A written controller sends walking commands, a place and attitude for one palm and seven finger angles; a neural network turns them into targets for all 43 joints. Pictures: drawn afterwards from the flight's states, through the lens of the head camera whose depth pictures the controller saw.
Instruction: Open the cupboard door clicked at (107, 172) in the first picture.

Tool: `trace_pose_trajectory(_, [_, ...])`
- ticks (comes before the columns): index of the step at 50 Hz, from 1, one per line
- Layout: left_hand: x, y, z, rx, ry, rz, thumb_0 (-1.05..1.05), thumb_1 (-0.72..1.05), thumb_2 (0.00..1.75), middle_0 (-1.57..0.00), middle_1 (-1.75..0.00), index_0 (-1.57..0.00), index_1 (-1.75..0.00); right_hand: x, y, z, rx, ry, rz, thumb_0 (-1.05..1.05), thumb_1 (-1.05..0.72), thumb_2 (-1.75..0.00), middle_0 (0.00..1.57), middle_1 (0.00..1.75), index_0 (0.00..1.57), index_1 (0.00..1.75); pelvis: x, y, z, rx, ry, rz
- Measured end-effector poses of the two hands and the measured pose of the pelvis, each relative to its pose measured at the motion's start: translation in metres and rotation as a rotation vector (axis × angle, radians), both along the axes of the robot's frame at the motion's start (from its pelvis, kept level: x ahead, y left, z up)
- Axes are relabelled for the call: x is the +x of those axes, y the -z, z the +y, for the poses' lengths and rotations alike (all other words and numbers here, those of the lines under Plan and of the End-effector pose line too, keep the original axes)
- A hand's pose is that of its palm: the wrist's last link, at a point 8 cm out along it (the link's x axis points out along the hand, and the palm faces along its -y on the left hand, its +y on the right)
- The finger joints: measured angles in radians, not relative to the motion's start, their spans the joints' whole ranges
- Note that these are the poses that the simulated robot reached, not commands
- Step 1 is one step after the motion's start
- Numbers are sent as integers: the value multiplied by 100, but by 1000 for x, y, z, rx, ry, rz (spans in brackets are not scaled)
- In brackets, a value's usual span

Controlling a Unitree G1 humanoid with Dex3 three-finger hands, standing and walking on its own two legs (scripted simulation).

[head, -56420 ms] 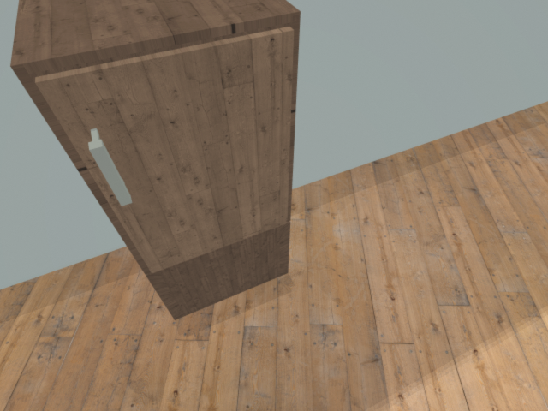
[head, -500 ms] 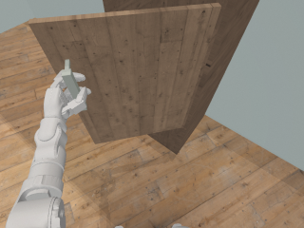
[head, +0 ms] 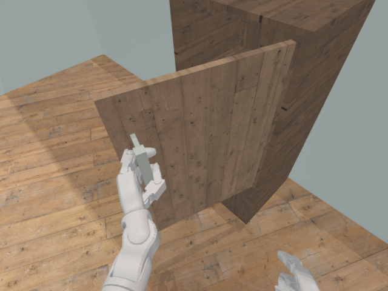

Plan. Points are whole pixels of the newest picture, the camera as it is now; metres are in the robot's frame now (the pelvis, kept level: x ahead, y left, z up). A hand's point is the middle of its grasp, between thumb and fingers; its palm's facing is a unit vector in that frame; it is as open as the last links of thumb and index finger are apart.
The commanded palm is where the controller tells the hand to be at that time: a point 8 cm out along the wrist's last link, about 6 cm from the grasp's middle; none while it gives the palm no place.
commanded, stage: pull the door open along its arc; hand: left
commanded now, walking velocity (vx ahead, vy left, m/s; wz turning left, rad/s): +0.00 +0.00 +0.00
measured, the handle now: (143, 165) +0.36 +0.13 +0.07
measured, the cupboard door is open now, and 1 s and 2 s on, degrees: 72 78 81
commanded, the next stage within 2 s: open thumb and fingers to let go in 0.10 s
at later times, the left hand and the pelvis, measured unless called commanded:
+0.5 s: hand (171, 195) +0.28 +0.06 +0.08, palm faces +0.35 -0.94 +0.01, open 7.9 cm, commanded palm +0.24 +0.11 +0.07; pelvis -0.01 -0.02 +0.00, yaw +1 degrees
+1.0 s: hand (170, 195) +0.28 +0.06 +0.08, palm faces +0.30 -0.95 +0.00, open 14.6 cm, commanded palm +0.24 +0.11 +0.07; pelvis -0.01 +0.00 +0.00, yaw +0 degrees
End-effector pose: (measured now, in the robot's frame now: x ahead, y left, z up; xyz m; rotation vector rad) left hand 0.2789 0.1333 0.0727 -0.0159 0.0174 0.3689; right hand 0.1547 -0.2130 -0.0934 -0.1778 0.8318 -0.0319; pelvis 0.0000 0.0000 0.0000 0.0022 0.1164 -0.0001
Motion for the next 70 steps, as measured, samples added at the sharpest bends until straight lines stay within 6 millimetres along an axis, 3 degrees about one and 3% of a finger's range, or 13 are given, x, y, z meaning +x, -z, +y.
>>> trace_pose_trajectory(10, [-41,-2,-33,17,51,11,0,70,75,-35,-134,-38,-134,-6,-1,-17,-4,4,-14,1,-90,-90,20,30,20,30,-2,-1,-13,7,-11,-32])
trace_pose_trajectory(19, [-35,-3,-32,17,2,3,1,61,76,-38,-133,-38,-133,2,0,-19,-21,-16,-33,1,-90,-90,20,30,20,30,-9,1,-18,10,-23,-35])
trace_pose_trajectory(25, [-34,-4,-28,6,9,-1,1,37,67,-36,-130,-38,-129,4,-2,-14,-12,-23,-40,1,-90,-90,20,30,20,30,-10,0,-18,14,-20,-32])
trace_pose_trajectory(35, [-34,-3,-23,7,23,-10,1,-22,42,-32,-122,-34,-122,0,-1,-8,-22,-22,-28,1,-90,-90,20,30,20,30,-12,2,-10,7,-20,-29])
trace_pose_trajectory(41, [-30,-3,-23,8,31,-12,0,-41,34,-29,-109,-31,-108,-4,1,-3,-20,-15,-19,1,-90,-90,20,30,20,30,-12,3,-4,5,-13,-25])
trace_pose_trajectory(47, [-29,-4,-25,12,55,-9,-1,-47,32,-26,-86,-28,-86,-7,1,3,-13,-9,-14,1,-90,-90,20,30,20,30,-12,4,1,2,-7,-24])
trace_pose_trajectory(58, [-36,-3,-22,23,99,-9,-1,-49,30,-38,-63,-39,-63,-5,-2,11,-12,-22,-28,1,-90,-90,20,30,20,30,-14,4,6,-4,-7,-35])
trace_pose_trajectory(65, [-45,-2,-7,89,507,-36,-1,-49,30,-26,-44,-21,-44,-9,-2,11,-6,-17,-69,1,-90,-90,20,30,20,30,-20,7,10,-4,-16,-38])
trace_pose_trajectory(70, [-49,-1,-11,0,531,-24,-1,-50,30,-20,-36,-18,-36,-13,-5,12,9,1,-111,1,-90,-90,20,30,20,30,-22,6,14,-1,-4,-39])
